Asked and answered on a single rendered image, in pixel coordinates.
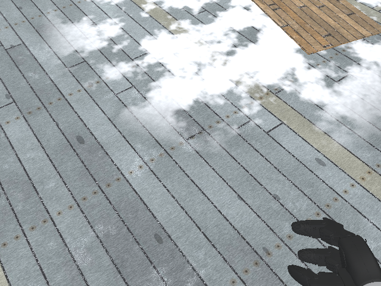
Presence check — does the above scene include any robot right hand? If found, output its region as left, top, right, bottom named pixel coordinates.
left=288, top=217, right=381, bottom=286

